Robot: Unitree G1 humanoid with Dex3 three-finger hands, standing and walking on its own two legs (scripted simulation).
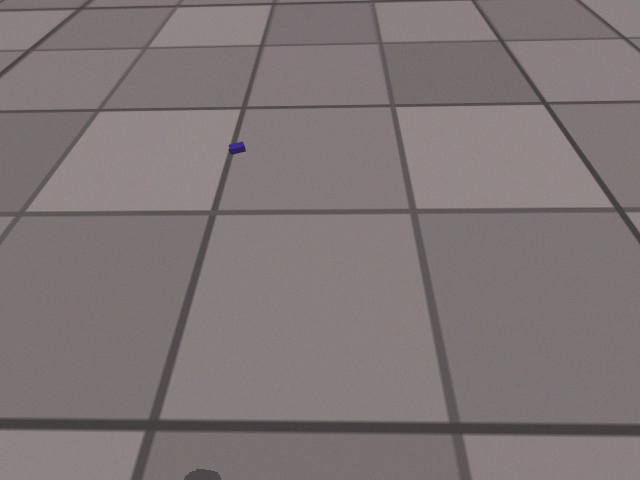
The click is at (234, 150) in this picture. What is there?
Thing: small brick
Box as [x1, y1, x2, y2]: [229, 141, 245, 154]
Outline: 242,141 229,145 232,154 245,150
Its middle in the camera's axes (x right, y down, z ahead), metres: -0.46 -0.47 +2.10
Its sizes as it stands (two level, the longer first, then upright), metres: 0.078 0.049 0.033
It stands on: the floor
